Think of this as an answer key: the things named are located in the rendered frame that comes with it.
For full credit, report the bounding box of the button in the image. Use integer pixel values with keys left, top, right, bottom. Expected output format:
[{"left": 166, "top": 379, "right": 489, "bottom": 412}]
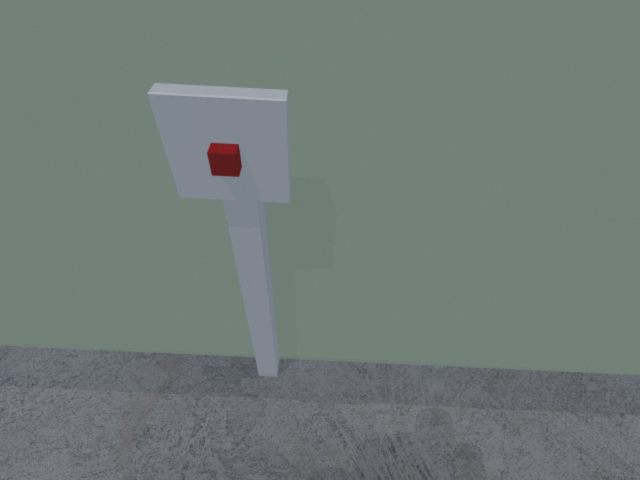
[{"left": 207, "top": 143, "right": 242, "bottom": 177}]

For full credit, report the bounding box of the panel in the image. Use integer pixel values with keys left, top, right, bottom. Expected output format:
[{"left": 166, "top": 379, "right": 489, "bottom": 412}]
[{"left": 147, "top": 83, "right": 291, "bottom": 377}]

